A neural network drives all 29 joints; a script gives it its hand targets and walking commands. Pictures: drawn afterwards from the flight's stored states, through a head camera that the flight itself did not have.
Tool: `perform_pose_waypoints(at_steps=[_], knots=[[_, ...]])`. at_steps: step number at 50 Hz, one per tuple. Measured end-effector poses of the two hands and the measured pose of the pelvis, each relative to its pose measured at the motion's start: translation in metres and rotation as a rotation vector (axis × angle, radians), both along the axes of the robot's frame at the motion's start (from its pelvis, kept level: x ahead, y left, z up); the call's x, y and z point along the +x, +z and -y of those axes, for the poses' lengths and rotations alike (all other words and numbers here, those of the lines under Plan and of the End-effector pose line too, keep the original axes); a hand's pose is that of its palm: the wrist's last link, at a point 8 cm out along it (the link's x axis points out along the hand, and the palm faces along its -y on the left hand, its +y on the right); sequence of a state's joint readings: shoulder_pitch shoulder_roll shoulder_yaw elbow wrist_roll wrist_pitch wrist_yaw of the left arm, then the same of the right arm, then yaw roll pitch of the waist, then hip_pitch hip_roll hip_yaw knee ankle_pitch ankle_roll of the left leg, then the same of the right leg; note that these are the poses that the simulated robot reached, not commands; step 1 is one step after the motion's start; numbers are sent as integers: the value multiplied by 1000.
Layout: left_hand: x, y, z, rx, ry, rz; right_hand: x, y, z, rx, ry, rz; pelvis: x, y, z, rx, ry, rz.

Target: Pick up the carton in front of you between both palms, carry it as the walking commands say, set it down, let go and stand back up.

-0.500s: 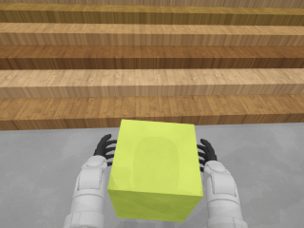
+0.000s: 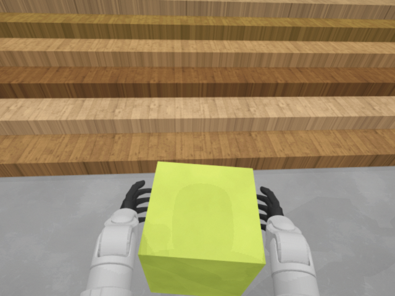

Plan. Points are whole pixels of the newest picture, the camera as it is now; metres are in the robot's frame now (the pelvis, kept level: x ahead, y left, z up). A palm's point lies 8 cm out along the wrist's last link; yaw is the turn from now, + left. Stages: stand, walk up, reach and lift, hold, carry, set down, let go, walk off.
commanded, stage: reach and lift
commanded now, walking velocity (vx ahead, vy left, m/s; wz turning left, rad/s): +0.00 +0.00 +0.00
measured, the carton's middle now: (199, 232) +0.29 +0.00 -0.04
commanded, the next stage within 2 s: hold in 0.04 s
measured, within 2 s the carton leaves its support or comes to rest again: neither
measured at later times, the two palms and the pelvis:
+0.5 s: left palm (126, 217) +0.27 +0.15 +0.05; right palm (277, 225) +0.27 -0.15 +0.05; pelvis -0.02 +0.00 +0.00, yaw +0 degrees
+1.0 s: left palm (143, 186) +0.33 +0.12 +0.08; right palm (288, 196) +0.32 -0.17 +0.07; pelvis +0.04 -0.02 -0.01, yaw +0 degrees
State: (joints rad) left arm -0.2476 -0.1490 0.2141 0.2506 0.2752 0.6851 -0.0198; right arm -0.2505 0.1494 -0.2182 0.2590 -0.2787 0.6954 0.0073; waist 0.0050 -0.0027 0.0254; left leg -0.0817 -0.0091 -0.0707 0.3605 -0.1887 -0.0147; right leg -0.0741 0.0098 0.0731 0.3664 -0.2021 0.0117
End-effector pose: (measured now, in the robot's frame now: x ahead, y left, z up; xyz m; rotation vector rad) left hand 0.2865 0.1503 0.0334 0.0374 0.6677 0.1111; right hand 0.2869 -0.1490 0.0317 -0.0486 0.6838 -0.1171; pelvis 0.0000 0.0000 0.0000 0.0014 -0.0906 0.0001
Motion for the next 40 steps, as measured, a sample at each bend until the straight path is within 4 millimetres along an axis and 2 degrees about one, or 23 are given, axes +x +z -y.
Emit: perform_pose_waypoints(at_steps=[11,20,31,36,40], knots=[[-9,16,1,-1,3,31,-8,16,0,4,-3,32,-3,1,1,-1,3,27],[-14,13,1,-11,8,8,-14,14,0,15,-14,9,-12,-1,0,-2,3,47],[-11,15,-1,-21,13,16,-12,15,0,24,-22,17,-16,-2,-2,-2,1,47],[-10,15,-1,-18,11,16,-11,15,0,20,-20,17,-14,-1,-2,-1,0,45],[-4,17,0,-17,12,25,-6,17,0,23,-23,26,-7,-4,-2,2,-7,-19]])
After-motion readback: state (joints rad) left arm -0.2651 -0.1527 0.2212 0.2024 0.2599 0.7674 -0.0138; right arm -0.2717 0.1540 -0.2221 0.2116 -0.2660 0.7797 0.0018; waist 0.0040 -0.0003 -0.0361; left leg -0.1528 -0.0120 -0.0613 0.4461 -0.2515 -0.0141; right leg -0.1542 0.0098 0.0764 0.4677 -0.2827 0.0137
